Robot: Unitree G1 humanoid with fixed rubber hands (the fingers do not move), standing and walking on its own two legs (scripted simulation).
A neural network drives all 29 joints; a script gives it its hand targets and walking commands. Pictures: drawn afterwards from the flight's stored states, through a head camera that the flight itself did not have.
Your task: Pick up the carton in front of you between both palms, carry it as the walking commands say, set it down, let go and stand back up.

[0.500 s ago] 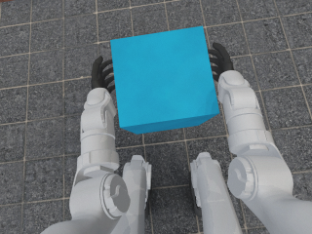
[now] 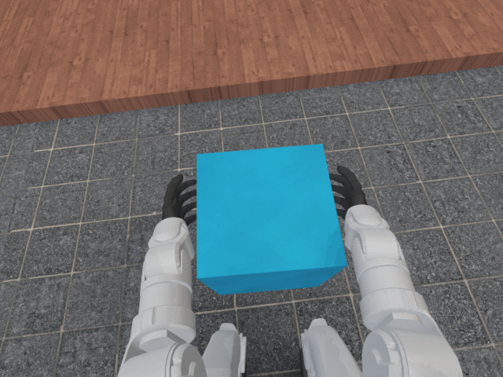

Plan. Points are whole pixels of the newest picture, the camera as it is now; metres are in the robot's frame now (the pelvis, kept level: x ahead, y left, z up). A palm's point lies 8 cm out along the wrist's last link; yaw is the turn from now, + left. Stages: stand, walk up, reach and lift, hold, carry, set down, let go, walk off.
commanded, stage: reach and lift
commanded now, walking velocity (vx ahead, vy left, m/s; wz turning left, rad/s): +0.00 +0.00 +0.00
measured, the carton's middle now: (264, 228) +0.38 +0.01 -0.10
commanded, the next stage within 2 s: hold in 1.48 s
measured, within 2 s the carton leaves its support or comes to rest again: neither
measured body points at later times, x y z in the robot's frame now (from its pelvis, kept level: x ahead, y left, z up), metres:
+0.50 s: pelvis +0.04 +0.01 +0.10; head +0.02 +0.00 +0.55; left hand +0.35 +0.16 +0.11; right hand +0.34 -0.15 +0.11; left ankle +0.05 +0.13 -0.64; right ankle +0.06 -0.12 -0.64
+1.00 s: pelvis +0.03 +0.00 +0.10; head +0.01 +0.00 +0.55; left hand +0.35 +0.16 +0.13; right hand +0.34 -0.15 +0.12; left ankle +0.05 +0.13 -0.64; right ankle +0.06 -0.12 -0.64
